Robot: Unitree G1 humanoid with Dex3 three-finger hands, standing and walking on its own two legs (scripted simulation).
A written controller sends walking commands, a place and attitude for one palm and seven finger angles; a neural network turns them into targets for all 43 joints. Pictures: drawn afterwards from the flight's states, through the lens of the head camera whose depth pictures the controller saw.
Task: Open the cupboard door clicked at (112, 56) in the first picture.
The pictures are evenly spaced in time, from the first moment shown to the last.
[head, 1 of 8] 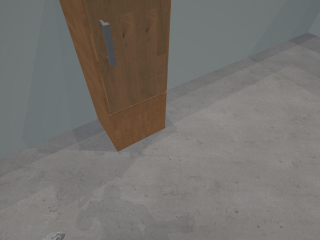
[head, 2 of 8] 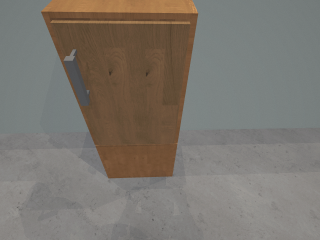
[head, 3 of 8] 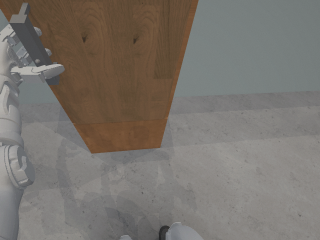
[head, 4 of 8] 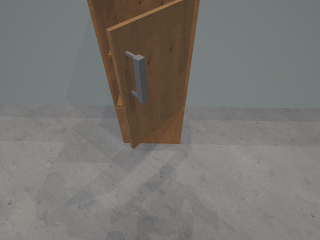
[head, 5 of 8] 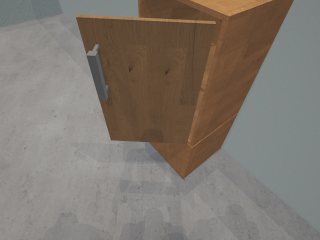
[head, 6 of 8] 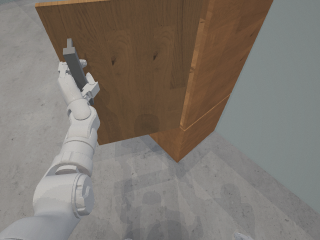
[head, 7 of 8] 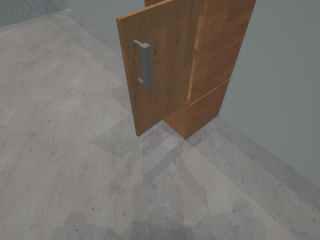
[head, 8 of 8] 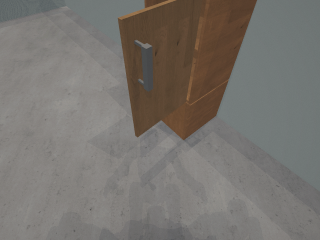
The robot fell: no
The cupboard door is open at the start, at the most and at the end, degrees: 0 94 94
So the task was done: yes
